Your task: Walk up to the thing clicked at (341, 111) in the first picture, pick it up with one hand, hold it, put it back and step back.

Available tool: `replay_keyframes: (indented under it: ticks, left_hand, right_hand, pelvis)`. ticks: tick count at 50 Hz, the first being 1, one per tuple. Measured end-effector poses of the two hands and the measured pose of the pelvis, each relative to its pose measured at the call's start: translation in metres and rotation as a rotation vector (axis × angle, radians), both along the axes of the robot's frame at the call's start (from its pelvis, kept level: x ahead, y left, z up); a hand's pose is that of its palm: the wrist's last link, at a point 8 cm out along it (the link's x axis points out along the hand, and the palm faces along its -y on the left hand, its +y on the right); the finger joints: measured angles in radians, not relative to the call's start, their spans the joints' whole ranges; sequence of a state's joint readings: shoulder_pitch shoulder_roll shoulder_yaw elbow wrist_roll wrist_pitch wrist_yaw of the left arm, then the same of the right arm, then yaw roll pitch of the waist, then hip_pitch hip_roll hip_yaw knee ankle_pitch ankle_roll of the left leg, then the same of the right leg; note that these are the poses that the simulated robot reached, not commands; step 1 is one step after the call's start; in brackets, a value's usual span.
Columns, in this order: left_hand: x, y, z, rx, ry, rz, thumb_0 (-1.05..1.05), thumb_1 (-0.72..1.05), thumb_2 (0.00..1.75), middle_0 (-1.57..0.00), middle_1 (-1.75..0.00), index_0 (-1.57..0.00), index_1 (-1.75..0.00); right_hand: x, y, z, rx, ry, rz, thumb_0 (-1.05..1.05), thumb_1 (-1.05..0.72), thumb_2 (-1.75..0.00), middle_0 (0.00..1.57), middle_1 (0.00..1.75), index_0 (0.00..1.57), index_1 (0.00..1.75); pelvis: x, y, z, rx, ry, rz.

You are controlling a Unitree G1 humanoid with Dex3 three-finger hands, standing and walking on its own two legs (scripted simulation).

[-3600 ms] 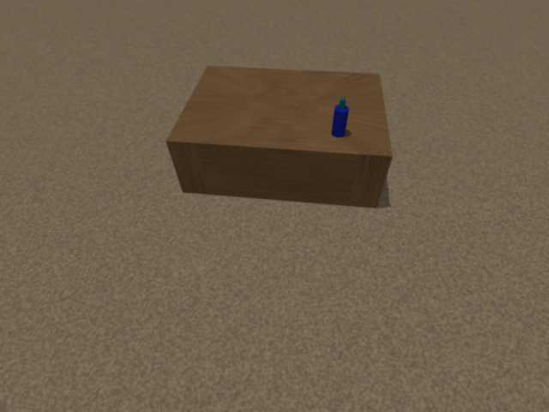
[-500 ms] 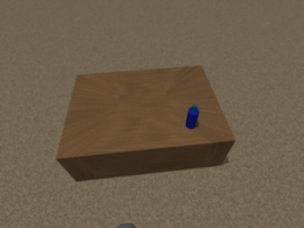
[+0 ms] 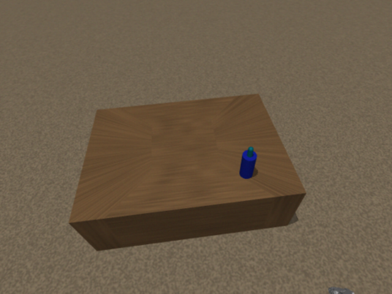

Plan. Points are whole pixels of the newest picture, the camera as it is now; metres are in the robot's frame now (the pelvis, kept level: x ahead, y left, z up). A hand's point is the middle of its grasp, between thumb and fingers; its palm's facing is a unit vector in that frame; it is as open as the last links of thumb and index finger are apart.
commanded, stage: walk up
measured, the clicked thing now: (248, 161) +0.69 -0.19 -0.34
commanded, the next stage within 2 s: stand in 1.12 s
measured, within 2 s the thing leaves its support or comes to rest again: neither
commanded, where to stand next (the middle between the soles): +0.06 +0.00 m, yaw +2 degrees
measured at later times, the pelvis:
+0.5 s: pelvis +0.01 -0.01 +0.02, yaw +0 degrees
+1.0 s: pelvis +0.02 +0.01 +0.02, yaw +1 degrees
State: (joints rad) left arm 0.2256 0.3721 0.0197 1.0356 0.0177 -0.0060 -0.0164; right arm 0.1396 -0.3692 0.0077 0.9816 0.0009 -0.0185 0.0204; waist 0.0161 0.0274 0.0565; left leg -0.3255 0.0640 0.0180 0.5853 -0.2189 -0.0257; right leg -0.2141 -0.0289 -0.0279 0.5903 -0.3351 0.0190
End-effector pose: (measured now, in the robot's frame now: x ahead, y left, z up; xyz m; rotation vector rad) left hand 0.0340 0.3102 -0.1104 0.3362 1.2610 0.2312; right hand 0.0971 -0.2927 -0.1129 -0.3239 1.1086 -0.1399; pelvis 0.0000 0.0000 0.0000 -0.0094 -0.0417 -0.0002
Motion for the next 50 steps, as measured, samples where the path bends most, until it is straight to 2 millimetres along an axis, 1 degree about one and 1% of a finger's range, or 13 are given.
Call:
replay_keyframes:
  ticks: [3, 7, 13, 17, 21, 26, 32, 41, 50]
  left_hand:
    - [0.012, -0.004, 0.005, 0.003, -0.015, -0.003, 0.01, 0.9, 0.89, -0.2, -0.3, -0.2, -0.3]
    - [0.032, -0.01, 0.009, 0.001, -0.049, -0.006, 0.01, 0.9, 0.89, -0.2, -0.3, -0.2, -0.3]
    - [0.062, -0.019, 0.011, -0.018, -0.097, -0.023, 0.01, 0.9, 0.89, -0.2, -0.3, -0.2, -0.3]
    - [0.076, -0.024, 0.01, -0.036, -0.109, -0.039, 0.01, 0.9, 0.89, -0.2, -0.3, -0.2, -0.3]
    - [0.083, -0.026, 0.008, -0.053, -0.11, -0.047, 0.01, 0.9, 0.89, -0.2, -0.3, -0.2, -0.3]
    - [0.084, -0.024, 0.006, -0.066, -0.093, -0.045, 0.01, 0.9, 0.89, -0.2, -0.3, -0.2, -0.3]
    - [0.075, -0.017, 0.004, -0.064, -0.06, -0.026, 0.01, 0.9, 0.89, -0.2, -0.3, -0.2, -0.3]
    - [0.056, -0.006, 0.004, -0.052, -0.02, 0.004, 0.01, 0.9, 0.89, -0.2, -0.3, -0.2, -0.3]
    - [0.041, -0.003, 0.006, -0.047, -0.004, 0.03, 0.01, 0.9, 0.89, -0.2, -0.3, -0.2, -0.3]
  right_hand:
    - [0.002, -0.003, -0.002, 0.01, 0.019, -0.002, 0.0, -0.91, -0.9, 0.21, 0.3, 0.21, 0.3]
    - [0.001, -0.008, -0.002, 0.006, 0.046, -0.015, 0.0, -0.91, -0.9, 0.2, 0.3, 0.21, 0.3]
    - [-0.004, -0.015, 0.004, -0.013, 0.071, -0.039, 0.0, -0.91, -0.9, 0.2, 0.3, 0.21, 0.3]
    - [-0.007, -0.018, 0.009, -0.025, 0.082, -0.055, 0.0, -0.91, -0.9, 0.2, 0.3, 0.21, 0.3]
    - [-0.012, -0.019, 0.013, -0.036, 0.096, -0.065, 0.0, -0.91, -0.9, 0.2, 0.3, 0.21, 0.3]
    - [-0.016, -0.016, 0.016, -0.044, 0.115, -0.071, 0.0, -0.91, -0.9, 0.2, 0.3, 0.21, 0.3]
    - [-0.016, -0.008, 0.016, -0.041, 0.124, -0.069, 0.0, -0.91, -0.9, 0.2, 0.3, 0.21, 0.3]
    - [-0.004, 0.004, 0.014, -0.024, 0.107, -0.052, 0.0, -0.91, -0.9, 0.2, 0.3, 0.21, 0.3]
    - [0.009, 0.009, 0.014, -0.014, 0.087, -0.032, 0.0, -0.91, -0.9, 0.2, 0.3, 0.21, 0.3]
  pelvis:
    - [0.004, -0.004, 0.003, 0.005, -0.001, 0.001]
    - [0.007, -0.007, 0.006, 0.007, -0.005, 0.006]
    - [0.01, -0.01, 0.009, 0.007, -0.011, 0.007]
    - [0.011, -0.01, 0.012, 0.004, -0.01, 0.006]
    - [0.012, -0.008, 0.014, 0.0, -0.008, 0.005]
    - [0.014, -0.005, 0.016, 0.0, -0.002, 0.005]
    - [0.015, 0.0, 0.017, 0.0, 0.002, 0.003]
    - [0.016, 0.005, 0.018, 0.001, 0.004, 0.009]
    - [0.017, 0.007, 0.018, 0.002, 0.003, 0.018]
